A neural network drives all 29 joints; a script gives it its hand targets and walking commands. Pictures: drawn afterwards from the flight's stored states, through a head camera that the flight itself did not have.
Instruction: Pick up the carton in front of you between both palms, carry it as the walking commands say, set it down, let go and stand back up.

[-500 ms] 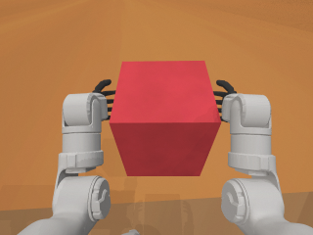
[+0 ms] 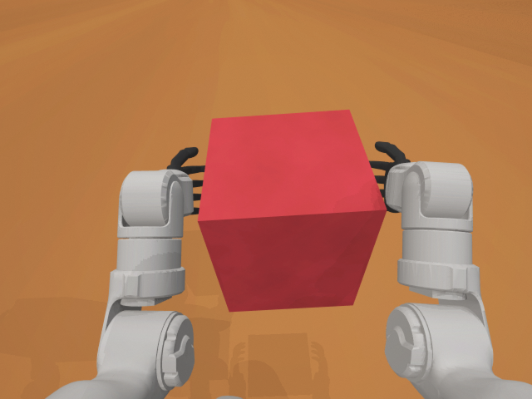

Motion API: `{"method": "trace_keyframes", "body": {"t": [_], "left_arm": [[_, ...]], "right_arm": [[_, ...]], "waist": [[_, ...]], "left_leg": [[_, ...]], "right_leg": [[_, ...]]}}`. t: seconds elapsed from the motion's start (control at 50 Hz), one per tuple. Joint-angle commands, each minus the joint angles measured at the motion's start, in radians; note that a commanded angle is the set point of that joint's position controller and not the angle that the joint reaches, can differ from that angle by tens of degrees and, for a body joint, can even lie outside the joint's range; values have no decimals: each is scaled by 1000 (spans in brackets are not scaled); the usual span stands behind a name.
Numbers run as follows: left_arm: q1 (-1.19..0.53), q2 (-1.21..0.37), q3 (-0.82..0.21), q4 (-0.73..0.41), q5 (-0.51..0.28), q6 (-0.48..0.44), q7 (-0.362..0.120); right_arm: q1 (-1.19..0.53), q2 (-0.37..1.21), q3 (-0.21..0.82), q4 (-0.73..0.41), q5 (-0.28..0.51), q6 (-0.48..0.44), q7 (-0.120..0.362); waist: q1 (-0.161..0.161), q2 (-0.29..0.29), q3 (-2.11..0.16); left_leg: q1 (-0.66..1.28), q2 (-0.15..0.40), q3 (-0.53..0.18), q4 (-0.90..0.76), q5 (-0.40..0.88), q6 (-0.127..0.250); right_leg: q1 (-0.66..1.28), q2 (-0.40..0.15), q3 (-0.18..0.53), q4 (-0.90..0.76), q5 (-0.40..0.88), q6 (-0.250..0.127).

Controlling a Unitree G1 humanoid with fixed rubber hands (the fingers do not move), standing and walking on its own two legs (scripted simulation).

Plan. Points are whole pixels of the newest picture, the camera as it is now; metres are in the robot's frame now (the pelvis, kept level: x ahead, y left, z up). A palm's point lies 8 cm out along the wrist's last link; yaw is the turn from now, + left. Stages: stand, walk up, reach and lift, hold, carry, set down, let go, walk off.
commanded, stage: carry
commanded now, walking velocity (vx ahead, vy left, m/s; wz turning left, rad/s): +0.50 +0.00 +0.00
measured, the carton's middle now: (285, 216) +0.39 +0.03 +0.08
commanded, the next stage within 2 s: none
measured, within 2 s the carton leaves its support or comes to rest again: neither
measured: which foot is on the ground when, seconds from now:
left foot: up 0.00-0.20, down 0.22-0.70, up 0.72-1.00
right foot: down 0.00-0.28, up 0.30-0.66, down 0.68-1.00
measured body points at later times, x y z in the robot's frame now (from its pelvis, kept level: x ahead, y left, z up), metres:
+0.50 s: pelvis +0.32 +0.04 +0.03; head +0.36 +0.05 +0.48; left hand +0.73 +0.15 +0.17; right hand +0.69 -0.15 +0.17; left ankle +0.30 +0.11 -0.70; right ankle +0.38 -0.09 -0.64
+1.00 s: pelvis +0.65 +0.00 +0.05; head +0.68 -0.01 +0.50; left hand +0.95 +0.18 +0.11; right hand +0.98 -0.12 +0.10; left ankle +0.75 +0.16 -0.65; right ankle +0.59 -0.06 -0.70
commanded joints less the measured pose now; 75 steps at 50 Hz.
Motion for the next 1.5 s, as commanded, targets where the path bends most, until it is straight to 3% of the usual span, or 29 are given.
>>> {"method": "trace_keyframes", "body": {"t": [0.0,0.06,0.14,0.2,0.22,0.24,0.26,0.28,0.32,0.36,0.42,0.56,0.6,0.64,0.66,0.68,0.7,0.76,0.8,0.88,1.04,1.12,1.14,1.16,1.18,1.24,1.28,1.34,1.48], "left_arm": [[-977,-1156,-607,-219,-575,-32,-265],[-977,-1145,-595,-216,-592,-24,-270],[-872,-1116,-563,-97,-549,-19,-277],[-810,-1113,-535,-16,-510,-21,-283],[-797,-1106,-524,1,-487,-24,-282],[-797,-1107,-511,1,-471,-23,-284],[-807,-1105,-517,1,-458,-25,-283],[-824,-1102,-510,-16,-441,-30,-273],[-797,-1080,-494,-54,-411,-32,-248],[-777,-1066,-481,-90,-388,-37,-221],[-746,-1030,-487,-140,-357,-40,-184],[-609,-1019,-524,-37,-302,-40,-193],[-597,-1040,-537,-3,-311,-48,-211],[-580,-1070,-539,26,-330,-60,-231],[-546,-1085,-529,42,-338,-68,-243],[-560,-1063,-526,44,-327,-79,-247],[-518,-1099,-528,51,-338,-86,-254],[-557,-1217,-586,-93,-415,-110,-283],[-533,-1263,-629,-178,-447,-125,-293],[-344,-1270,-705,-289,-448,-151,-316],[80,-1115,-820,-500,-378,-174,-332],[191,-1024,-817,-538,-369,-136,-328],[175,-991,-815,-545,-366,-124,-328],[147,-990,-825,-554,-374,-105,-326],[147,-968,-825,-544,-375,-97,-328],[128,-1025,-827,-492,-375,-102,-327],[129,-1055,-826,-473,-368,-108,-323],[143,-1077,-832,-467,-357,-119,-311],[174,-1032,-832,-454,-351,-105,-301]], "right_arm": [[-707,1041,496,-117,359,-34,192],[-696,990,489,-134,316,-31,161],[-630,973,497,-62,287,-21,160],[-606,1004,502,4,296,-23,178],[-590,1017,504,22,314,-28,188],[-592,1029,508,18,323,-40,198],[-628,1059,527,-1,357,-47,209],[-693,1093,552,-59,394,-45,218],[-813,1159,605,-168,481,-52,233],[-895,1196,644,-245,550,-54,243],[-891,1191,653,-295,588,-50,249],[-686,1162,632,-131,505,-53,269],[-642,1165,624,-86,477,-65,274],[-600,1172,620,-53,458,-78,277],[-604,1170,618,-49,454,-86,279],[-598,1215,621,-38,452,-85,282],[-581,1209,617,-47,439,-91,282],[-503,1257,636,-122,418,-121,265],[-419,1281,662,-181,401,-137,250],[-189,1290,752,-278,347,-183,221],[136,1186,895,-537,322,-202,236],[247,1095,887,-562,347,-153,267],[266,1061,876,-558,345,-141,272],[253,1033,854,-524,332,-138,276],[278,1046,856,-505,343,-132,279],[212,1091,867,-513,368,-122,289],[180,1109,879,-516,386,-125,298],[184,1106,881,-517,397,-129,309],[237,1046,859,-498,365,-118,304]], "waist": [[-26,-55,-466],[-12,-70,-426],[-17,-137,-374],[-132,-130,-455],[-188,-84,-531],[-213,109,-605],[-186,270,-509],[-173,210,-503],[-168,29,-464],[-144,61,-470],[-157,103,-479],[-177,137,-405],[-165,157,-402],[-103,144,-475],[-58,77,-520],[-68,-169,-617],[-56,-238,-576],[-77,-46,-464],[-75,-77,-458],[-68,-120,-457],[-58,-158,-319],[-92,-114,-380],[-117,-24,-438],[-116,214,-496],[-117,258,-430],[-105,30,-331],[-99,65,-299],[-98,128,-259],[-105,120,-171]], "left_leg": [[-257,35,-24,-54,15,7],[-232,45,23,-297,45,-6],[29,-25,159,-621,209,10],[389,-103,260,-785,267,50],[640,-50,192,-772,218,59],[835,180,-272,-837,-65,163],[850,320,-643,-966,232,243],[871,345,-605,-923,449,281],[758,310,-437,-867,618,232],[692,268,-343,-892,530,179],[699,267,-275,-913,574,192],[698,187,-31,-880,890,120],[689,173,21,-813,1053,81],[560,144,97,-603,999,15],[367,129,92,-446,703,-11],[63,12,65,-197,221,-46],[-133,-54,14,-38,-52,-48],[-159,63,-30,-142,89,-41],[-79,79,-8,-285,132,-63],[-82,60,67,-480,190,-77],[-17,19,169,-813,454,-44],[475,-31,254,-924,450,4],[686,133,42,-906,390,34],[909,384,-400,-936,287,190],[900,418,-532,-1025,322,243],[646,362,-281,-1062,381,148],[509,317,-153,-1138,232,98],[464,289,-60,-1213,163,102],[553,237,85,-1170,436,76]], "right_leg": [[554,-279,446,-195,293,-164],[512,-279,361,-255,294,-174],[412,-229,183,-251,459,-100],[372,-189,23,31,863,-33],[240,-174,0,223,747,3],[-31,-92,17,473,460,50],[-282,55,76,675,-68,63],[-362,24,162,828,-82,32],[-385,-40,169,796,-29,14],[-345,-65,167,657,14,16],[-348,-57,122,499,22,26],[-194,-4,-17,2,334,22],[-63,30,-58,-114,408,3],[281,27,-83,-215,464,-23],[499,-120,88,-166,443,-43],[765,-391,541,-135,543,-189],[789,-417,692,-229,482,-250],[626,-348,449,-272,549,-140],[566,-323,358,-328,552,-96],[626,-288,231,-332,726,-86],[649,-234,65,-316,912,-57],[440,-188,-49,-2,957,16],[247,-161,-52,211,626,48],[-88,-41,-9,479,227,77],[-288,4,75,636,-76,62],[-279,-138,146,591,39,32],[-193,-148,110,441,108,49],[-188,-150,56,257,190,81],[-197,-118,-42,-27,393,86]]}}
